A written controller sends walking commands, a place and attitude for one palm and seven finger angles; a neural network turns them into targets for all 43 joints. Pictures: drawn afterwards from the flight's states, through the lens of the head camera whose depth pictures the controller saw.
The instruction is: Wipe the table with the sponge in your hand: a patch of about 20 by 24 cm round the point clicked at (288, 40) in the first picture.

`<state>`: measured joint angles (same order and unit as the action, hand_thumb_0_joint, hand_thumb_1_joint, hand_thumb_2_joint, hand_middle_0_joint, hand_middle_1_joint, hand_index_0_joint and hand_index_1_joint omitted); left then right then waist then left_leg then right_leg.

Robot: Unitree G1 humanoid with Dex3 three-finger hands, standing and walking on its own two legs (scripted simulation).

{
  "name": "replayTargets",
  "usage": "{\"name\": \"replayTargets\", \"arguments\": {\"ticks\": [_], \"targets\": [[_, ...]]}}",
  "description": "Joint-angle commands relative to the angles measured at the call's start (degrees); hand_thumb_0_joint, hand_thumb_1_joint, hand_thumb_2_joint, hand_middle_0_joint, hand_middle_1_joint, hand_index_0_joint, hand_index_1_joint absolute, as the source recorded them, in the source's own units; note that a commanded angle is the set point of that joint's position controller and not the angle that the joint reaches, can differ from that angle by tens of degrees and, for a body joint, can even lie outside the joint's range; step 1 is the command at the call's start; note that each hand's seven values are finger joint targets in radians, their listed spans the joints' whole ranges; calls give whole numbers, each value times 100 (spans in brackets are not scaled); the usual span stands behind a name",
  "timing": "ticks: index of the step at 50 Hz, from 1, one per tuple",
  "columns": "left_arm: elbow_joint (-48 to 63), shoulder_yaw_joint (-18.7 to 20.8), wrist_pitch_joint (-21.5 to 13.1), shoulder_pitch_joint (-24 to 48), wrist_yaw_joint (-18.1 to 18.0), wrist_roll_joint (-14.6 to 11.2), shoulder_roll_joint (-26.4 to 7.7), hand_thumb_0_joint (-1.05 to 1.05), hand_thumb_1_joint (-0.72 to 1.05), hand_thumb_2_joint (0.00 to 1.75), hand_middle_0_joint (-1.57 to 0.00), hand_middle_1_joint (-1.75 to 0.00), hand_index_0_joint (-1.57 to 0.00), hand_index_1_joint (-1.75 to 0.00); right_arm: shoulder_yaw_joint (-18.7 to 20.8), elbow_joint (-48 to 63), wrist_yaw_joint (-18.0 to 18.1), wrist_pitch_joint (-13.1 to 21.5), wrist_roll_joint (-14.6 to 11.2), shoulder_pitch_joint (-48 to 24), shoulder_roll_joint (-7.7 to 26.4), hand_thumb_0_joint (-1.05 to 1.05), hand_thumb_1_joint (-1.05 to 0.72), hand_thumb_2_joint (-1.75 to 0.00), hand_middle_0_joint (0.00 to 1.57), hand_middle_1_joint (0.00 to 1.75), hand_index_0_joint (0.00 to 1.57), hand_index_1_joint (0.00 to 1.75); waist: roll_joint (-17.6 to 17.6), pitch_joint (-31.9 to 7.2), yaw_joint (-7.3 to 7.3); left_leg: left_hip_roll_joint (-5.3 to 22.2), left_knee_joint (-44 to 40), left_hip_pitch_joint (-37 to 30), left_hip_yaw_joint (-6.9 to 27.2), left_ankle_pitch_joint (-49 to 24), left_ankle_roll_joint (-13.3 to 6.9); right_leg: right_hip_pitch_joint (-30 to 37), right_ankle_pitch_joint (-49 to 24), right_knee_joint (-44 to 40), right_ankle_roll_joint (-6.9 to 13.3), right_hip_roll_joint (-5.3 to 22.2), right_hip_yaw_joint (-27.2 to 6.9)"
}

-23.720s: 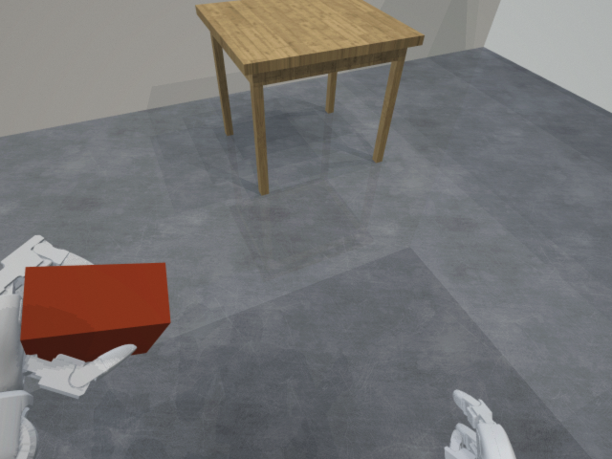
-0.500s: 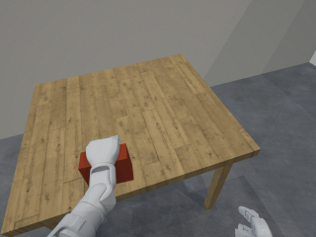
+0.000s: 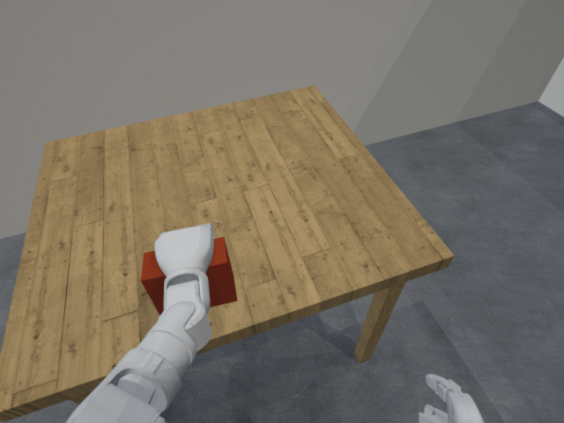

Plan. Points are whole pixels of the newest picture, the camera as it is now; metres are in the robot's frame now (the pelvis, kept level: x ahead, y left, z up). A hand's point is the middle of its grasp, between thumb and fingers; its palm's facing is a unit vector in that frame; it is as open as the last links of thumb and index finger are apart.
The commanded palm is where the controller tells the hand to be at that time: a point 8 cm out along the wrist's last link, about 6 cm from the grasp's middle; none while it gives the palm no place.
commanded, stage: wipe forward along the third lane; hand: left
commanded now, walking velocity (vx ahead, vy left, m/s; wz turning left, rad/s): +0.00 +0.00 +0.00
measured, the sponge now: (194, 283) +0.35 +0.19 -0.04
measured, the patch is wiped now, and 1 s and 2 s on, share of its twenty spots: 0.80 1.00 1.00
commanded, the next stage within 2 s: wipe back along the third lane in 1.30 s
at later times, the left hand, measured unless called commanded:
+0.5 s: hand (190, 245) +0.40 +0.20 -0.01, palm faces -0.09 +0.01 -1.00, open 10.2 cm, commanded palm +0.38 +0.19 +0.02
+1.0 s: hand (186, 220) +0.46 +0.22 -0.01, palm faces -0.11 +0.00 -0.99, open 10.2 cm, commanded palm +0.44 +0.22 +0.02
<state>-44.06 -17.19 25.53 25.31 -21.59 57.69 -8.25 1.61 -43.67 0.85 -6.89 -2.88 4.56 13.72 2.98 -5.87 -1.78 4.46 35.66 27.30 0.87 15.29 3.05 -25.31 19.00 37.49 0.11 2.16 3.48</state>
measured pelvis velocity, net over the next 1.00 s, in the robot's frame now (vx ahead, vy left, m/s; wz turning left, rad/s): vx -0.01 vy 0.02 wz -0.04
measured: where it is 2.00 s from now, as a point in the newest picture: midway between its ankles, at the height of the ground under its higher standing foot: outside the picture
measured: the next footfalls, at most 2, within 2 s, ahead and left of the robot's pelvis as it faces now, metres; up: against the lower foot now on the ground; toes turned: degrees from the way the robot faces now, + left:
none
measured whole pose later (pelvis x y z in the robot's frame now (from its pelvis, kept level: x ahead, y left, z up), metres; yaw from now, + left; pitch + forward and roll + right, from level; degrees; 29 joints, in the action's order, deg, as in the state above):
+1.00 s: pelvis -0.01 +0.02 -0.01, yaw -2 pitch +17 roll -1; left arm -70.1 -6.1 21.7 50.5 -23.5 57.4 -18.0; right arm 1.7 -46.2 0.7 -3.9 -2.1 12.6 14.3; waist 2.3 -7.4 5.8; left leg 5.3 42.8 42.3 -0.2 17.1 2.1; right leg -39.5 18.1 41.1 -1.3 1.4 1.6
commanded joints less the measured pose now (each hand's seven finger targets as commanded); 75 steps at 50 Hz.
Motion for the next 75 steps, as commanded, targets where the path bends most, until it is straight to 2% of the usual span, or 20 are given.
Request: {"name": "replayTargets", "arguments": {"ticks": [1,8,9,12,14,17,19,22,24,27,30,32,39,41,44,56,60,66,69,75], "targets": [[19,414,35,1856,-119,74,-736,0,10,130,-120,-160,-120,-160,160,685,93,187,35,-464,673,0,-90,-90,20,30,20,30,-810,-1088,197,-517,-250,-411,-300,-313,-430,160,-1014,-706,204,-295,-28],[-457,610,-29,1937,-140,9,-895,0,10,130,-120,-160,-120,-160,196,635,110,177,49,-204,710,0,-90,-90,20,30,20,30,-907,-1461,216,-487,-97,-191,-348,-469,-443,309,-1450,-604,155,-277,-94],[-482,951,-43,1955,-158,11,-1233,0,10,130,-120,-160,-120,-160,213,600,122,171,60,-173,747,0,-90,-90,20,30,20,30,-874,-1543,151,-468,-108,-172,-322,-488,-435,340,-1437,-600,170,-285,-126],[-632,548,-100,2312,-157,41,-876,0,10,130,-120,-160,-120,-160,210,582,108,182,44,-80,723,0,-90,-90,20,30,20,30,-875,-1252,352,-450,-97,-108,-341,-339,-449,31,-1198,-619,140,-293,-55],[-759,889,-134,2448,-187,75,-1233,0,10,130,-120,-160,-120,-160,231,525,119,204,52,-19,767,0,-90,-90,20,30,20,30,-825,-1282,289,-438,-123,-52,-305,-270,-446,-35,-1001,-609,173,-328,-65],[-929,624,-200,2603,-223,49,-939,0,10,130,-120,-160,-120,-160,246,494,108,239,48,97,730,0,-90,-90,20,30,20,30,-797,-1348,388,-434,-62,-62,-347,-272,-466,-132,-991,-589,154,-326,-34],[-1064,955,-230,2630,-272,60,-1246,0,10,130,-120,-160,-120,-160,273,420,101,246,68,170,768,0,-90,-90,20,30,20,30,-749,-1487,314,-413,-61,-28,-307,-338,-443,-135,-1010,-527,185,-350,-33],[-1205,629,-252,2880,-316,44,-927,0,10,130,-120,-160,-120,-160,272,400,70,272,64,232,738,0,-90,-90,20,30,20,30,-735,-1449,452,-396,-25,-17,-341,-266,-452,-277,-936,-525,152,-348,-12],[-1335,930,-259,2903,-361,50,-1194,0,10,130,-120,-160,-120,-160,293,360,63,288,72,289,768,0,-90,-90,20,30,20,30,-726,-1544,386,-382,-26,13,-299,-327,-443,-276,-945,-486,183,-372,-4],[-1467,684,-258,3290,-393,44,-1044,0,10,130,-120,-160,-120,-160,263,339,63,308,73,338,767,0,-90,-90,20,30,20,30,-763,-1433,555,-382,-5,92,-321,-159,-459,-432,-783,-513,135,-364,-8],[-1656,902,-242,3503,-427,91,-1391,0,10,130,-120,-160,-120,-160,253,276,80,326,81,407,815,0,-90,-90,20,30,20,30,-716,-1464,577,-385,18,141,-286,-132,-473,-505,-686,-472,139,-367,-17],[-1707,762,-225,3803,-438,120,-1295,0,10,130,-120,-160,-120,-160,248,244,76,350,86,450,793,0,-90,-90,20,30,20,30,-539,-1495,661,-377,31,125,-307,-70,-471,-633,-613,-474,131,-364,-14],[-2044,1117,-204,4063,-410,118,-1811,0,10,130,-120,-160,-120,-160,233,233,83,408,95,659,856,0,-90,-90,20,30,20,30,-562,-1822,684,-367,135,301,-258,-158,-481,-549,-714,-369,115,-388,-37],[-2047,926,-202,4244,-381,151,-1699,0,10,130,-120,-160,-120,-160,221,250,68,420,99,747,850,0,-90,-90,20,30,20,30,-384,-1802,779,-362,184,284,-277,-179,-491,-656,-760,-344,107,-394,-18],[-2194,1250,-210,4191,-342,140,-2065,0,10,130,-120,-160,-120,-160,241,221,57,435,105,854,904,0,-90,-90,20,30,20,30,-527,-1950,751,-353,238,384,-255,-304,-499,-506,-935,-316,104,-398,-47],[-2218,1093,-335,4395,-139,214,-2047,0,10,130,-120,-160,-120,-160,285,202,-46,433,124,1274,956,0,-90,-90,20,30,20,30,-284,-2050,907,-324,421,365,-273,-721,-511,-677,-1445,-177,112,-456,21],[-2331,1345,-371,4577,-139,252,-2447,0,10,130,-120,-160,-120,-160,287,137,-41,445,131,1403,997,0,-90,-90,20,30,20,30,-230,-2067,938,-315,487,439,-251,-787,-532,-704,-1487,-121,121,-461,8],[-2389,1151,-364,4818,-75,320,-2262,0,10,130,-120,-160,-120,-160,293,133,-90,423,156,1533,1002,0,-90,-90,20,30,20,30,-121,-2128,1062,-281,575,373,-225,-932,-527,-922,-1546,-58,129,-496,60],[-2435,1375,-371,4962,-62,349,-2530,0,10,130,-120,-160,-120,-160,310,101,-92,415,167,1580,1036,0,-90,-90,20,30,20,30,-80,-2201,1059,-266,626,411,-189,-1028,-523,-938,-1621,7,149,-496,45],[-2275,1047,-412,4136,23,187,-1797,0,10,130,-120,-160,-120,-160,340,248,-188,354,171,1567,935,0,-90,-90,20,30,20,30,-39,-2577,865,-270,674,170,-217,-1385,-500,-724,-1962,53,161,-535,108]]}}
